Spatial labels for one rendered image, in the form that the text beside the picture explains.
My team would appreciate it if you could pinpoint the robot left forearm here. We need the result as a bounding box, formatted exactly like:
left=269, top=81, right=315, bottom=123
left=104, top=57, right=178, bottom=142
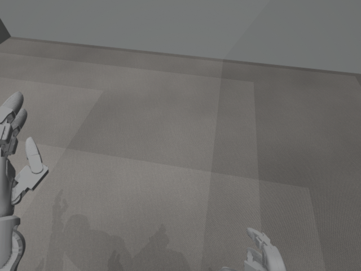
left=0, top=216, right=25, bottom=271

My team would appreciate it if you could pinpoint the right robot hand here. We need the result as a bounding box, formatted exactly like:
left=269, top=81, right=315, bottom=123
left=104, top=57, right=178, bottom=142
left=244, top=228, right=287, bottom=271

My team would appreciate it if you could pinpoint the left robot hand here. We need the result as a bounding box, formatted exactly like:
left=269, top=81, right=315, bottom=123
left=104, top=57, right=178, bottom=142
left=0, top=91, right=49, bottom=217

